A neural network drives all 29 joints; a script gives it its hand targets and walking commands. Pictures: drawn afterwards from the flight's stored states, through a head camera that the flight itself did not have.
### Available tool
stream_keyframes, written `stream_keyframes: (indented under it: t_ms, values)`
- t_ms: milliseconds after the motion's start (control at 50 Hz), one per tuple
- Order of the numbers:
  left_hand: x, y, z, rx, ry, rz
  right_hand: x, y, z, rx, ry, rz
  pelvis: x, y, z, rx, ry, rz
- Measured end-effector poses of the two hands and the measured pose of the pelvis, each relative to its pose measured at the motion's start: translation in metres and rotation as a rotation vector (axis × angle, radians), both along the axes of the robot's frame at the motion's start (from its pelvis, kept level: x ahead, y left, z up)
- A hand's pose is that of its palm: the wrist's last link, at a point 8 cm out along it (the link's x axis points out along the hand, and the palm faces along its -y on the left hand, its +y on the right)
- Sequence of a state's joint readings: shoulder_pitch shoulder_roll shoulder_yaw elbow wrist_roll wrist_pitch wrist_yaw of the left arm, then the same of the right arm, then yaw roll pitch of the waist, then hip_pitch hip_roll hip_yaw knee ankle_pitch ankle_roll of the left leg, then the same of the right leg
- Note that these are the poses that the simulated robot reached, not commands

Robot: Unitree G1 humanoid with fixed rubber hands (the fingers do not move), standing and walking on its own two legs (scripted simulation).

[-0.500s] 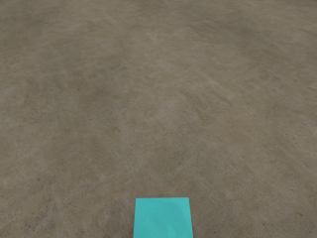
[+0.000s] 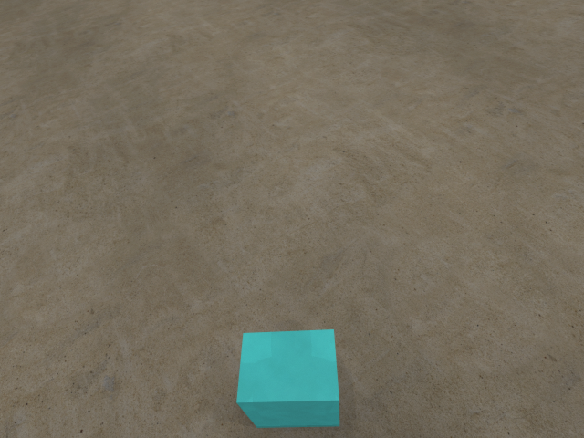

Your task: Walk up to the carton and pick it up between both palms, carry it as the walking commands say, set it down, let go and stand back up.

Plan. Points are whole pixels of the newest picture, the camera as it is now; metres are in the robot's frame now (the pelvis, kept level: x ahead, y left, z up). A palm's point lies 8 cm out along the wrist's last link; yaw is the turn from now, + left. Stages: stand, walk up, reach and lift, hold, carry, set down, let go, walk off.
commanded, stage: walk up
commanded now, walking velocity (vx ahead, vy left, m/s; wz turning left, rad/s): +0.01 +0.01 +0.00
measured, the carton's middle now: (293, 381) +0.41 +0.08 -0.63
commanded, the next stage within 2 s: stand in 1.44 s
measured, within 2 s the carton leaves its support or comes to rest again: neither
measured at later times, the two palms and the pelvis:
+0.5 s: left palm out of the picture +0.03 +0.26 -0.13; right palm out of the picture +0.00 -0.25 -0.16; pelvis -0.02 +0.00 -0.01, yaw -1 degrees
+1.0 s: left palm out of the picture +0.03 +0.31 -0.16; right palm out of the picture +0.08 -0.19 -0.12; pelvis +0.00 +0.07 -0.01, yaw +0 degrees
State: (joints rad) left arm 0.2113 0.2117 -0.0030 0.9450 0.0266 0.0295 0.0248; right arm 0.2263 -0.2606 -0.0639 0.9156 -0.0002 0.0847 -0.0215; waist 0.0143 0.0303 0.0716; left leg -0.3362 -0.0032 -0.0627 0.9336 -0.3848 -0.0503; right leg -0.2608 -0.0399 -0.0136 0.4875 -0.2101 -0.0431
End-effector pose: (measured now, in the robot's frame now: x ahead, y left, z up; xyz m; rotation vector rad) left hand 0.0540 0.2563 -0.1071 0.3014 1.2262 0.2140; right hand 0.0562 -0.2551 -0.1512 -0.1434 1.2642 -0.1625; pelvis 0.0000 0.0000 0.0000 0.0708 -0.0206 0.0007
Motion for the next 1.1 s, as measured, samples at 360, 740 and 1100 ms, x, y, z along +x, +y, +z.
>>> stream_keyframes:
  t_ms: [360,740,1100]
  values:
    - [-0.028,0.001,-0.034,-0.113,0.016,-0.017,-0.073,0.016,0.019,-0.07,0.021,-0.043,-0.031,0.016,-0.006,-0.084,0.0,-0.021]
    - [-0.065,0.036,-0.004,0.025,0.106,0.06,0.034,0.038,-0.001,0.032,-0.072,0.068,-0.014,0.033,-0.003,0.02,0.014,0.028]
    - [-0.04,0.056,-0.046,-0.109,0.064,0.033,0.013,0.068,0.02,-0.069,-0.117,0.021,-0.01,0.067,-0.013,-0.072,-0.014,0.007]
